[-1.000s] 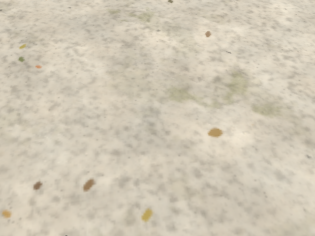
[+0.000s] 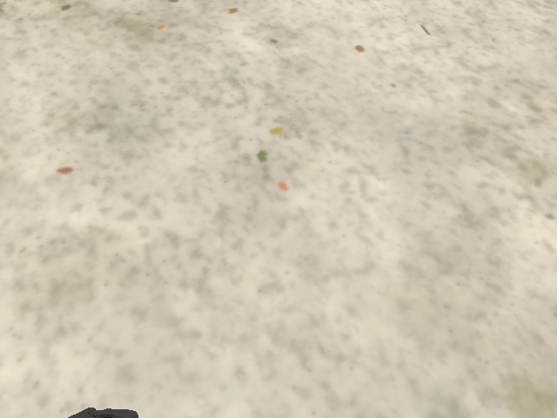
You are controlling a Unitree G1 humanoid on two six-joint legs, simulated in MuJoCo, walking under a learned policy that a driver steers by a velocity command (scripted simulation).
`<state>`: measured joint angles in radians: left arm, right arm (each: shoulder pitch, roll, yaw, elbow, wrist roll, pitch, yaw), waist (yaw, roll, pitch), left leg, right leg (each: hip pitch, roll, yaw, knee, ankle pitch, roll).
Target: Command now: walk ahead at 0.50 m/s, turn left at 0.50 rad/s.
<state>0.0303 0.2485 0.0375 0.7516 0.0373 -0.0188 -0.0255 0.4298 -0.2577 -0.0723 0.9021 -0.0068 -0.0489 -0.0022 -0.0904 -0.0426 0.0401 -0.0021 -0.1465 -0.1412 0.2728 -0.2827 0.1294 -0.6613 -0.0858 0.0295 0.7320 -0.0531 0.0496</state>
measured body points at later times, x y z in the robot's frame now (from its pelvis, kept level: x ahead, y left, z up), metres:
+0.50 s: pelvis +0.27 -0.05 +0.01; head +0.30 -0.06 +0.45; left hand +0.27 +0.23 -0.12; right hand +0.45 -0.29 -0.10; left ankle +0.42 +0.10 -0.70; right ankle +0.22 -0.12 -0.74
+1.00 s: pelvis +0.52 -0.05 +0.00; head +0.55 -0.05 +0.45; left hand +0.78 +0.11 -0.10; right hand +0.41 -0.30 -0.12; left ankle +0.48 +0.07 -0.74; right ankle +0.57 -0.22 -0.68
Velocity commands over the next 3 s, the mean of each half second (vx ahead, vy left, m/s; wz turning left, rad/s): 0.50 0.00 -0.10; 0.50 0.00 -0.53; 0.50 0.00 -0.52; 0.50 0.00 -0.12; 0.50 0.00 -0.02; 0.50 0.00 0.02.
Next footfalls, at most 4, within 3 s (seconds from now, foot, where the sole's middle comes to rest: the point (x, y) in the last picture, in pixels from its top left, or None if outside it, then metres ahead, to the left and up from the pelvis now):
0.12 right None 0.26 -0.12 -0.78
0.64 left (234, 393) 0.52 0.06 -0.78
1.16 right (349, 319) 0.69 -0.25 -0.78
1.72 left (350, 212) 1.04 -0.32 -0.78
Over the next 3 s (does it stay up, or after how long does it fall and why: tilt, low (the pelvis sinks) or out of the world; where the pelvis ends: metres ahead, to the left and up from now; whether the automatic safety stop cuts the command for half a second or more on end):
stays up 1.38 -0.72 0.01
